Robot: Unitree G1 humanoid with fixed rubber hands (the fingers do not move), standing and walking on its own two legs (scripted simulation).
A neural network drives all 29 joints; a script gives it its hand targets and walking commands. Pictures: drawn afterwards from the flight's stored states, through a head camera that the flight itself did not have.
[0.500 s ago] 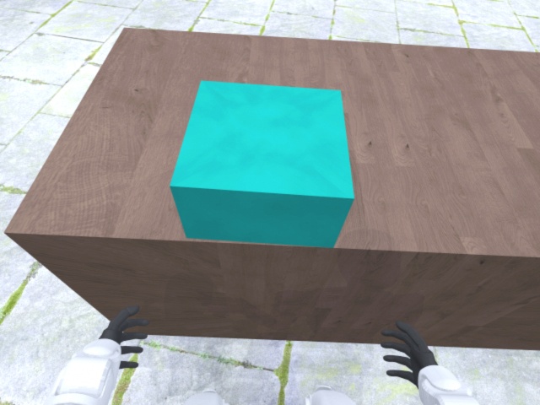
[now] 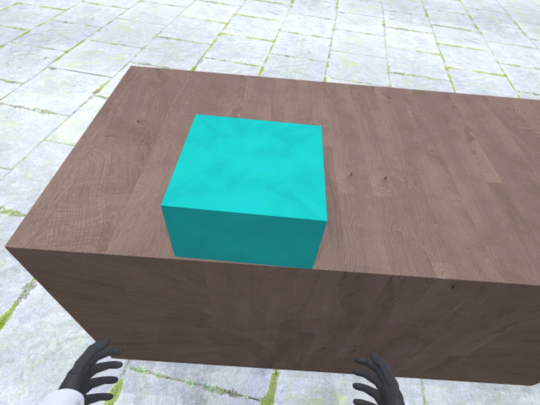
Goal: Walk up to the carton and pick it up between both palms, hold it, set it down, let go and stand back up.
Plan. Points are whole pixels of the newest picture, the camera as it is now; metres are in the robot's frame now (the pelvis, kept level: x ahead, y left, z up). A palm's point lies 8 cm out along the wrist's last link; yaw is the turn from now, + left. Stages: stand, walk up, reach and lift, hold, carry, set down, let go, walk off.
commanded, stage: reach and lift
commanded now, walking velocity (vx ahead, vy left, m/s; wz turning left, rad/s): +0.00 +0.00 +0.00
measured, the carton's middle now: (251, 188) +0.52 +0.05 +0.00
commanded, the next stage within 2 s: none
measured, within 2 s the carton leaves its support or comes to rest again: neither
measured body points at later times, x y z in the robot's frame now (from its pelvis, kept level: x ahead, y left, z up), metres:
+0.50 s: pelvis +0.03 +0.02 +0.02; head +0.04 +0.04 +0.47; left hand +0.22 +0.28 -0.04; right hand +0.21 -0.17 -0.04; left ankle +0.01 +0.16 -0.72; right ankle +0.05 -0.09 -0.72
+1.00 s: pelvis +0.05 +0.05 +0.02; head +0.05 +0.06 +0.47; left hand +0.25 +0.29 +0.00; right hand +0.25 -0.18 +0.00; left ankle +0.01 +0.16 -0.72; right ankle +0.05 -0.09 -0.72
